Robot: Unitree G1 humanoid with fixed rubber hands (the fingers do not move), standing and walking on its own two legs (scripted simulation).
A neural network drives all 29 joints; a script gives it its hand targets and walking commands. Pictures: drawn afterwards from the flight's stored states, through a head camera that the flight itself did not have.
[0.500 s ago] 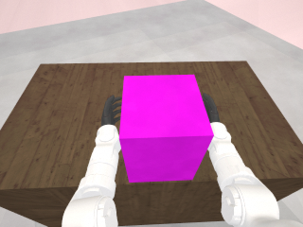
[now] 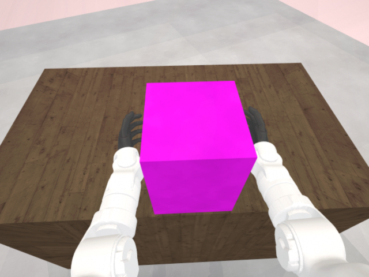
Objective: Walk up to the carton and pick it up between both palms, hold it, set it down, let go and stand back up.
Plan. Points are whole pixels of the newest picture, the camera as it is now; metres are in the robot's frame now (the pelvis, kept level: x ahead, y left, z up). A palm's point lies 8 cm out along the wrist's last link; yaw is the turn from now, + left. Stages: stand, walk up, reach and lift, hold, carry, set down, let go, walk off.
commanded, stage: set down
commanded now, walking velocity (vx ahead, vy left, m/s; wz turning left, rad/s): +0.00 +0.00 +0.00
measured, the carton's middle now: (192, 151) +0.39 -0.01 +0.03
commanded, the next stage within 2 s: none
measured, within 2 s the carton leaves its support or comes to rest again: neither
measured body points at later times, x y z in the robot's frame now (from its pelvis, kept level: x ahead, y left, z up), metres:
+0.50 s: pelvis -0.02 +0.00 +0.00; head -0.01 +0.00 +0.45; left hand +0.36 +0.16 +0.05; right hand +0.37 -0.19 +0.06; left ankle -0.01 +0.13 -0.74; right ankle +0.02 -0.11 -0.74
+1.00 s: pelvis -0.04 -0.01 +0.00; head -0.04 +0.00 +0.45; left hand +0.30 +0.17 +0.02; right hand +0.30 -0.22 +0.03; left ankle -0.01 +0.13 -0.74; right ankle +0.02 -0.11 -0.74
